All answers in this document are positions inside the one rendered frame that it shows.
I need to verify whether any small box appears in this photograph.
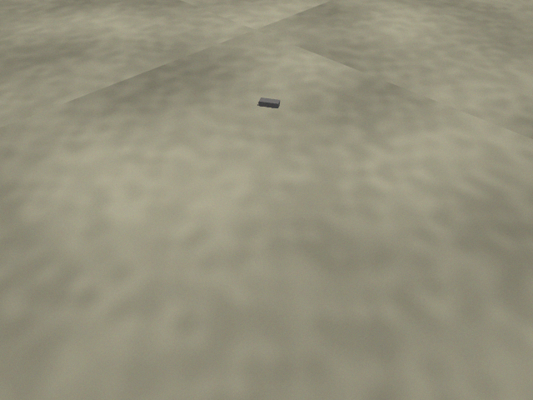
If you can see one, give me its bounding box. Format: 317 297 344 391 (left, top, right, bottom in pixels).
259 97 280 108

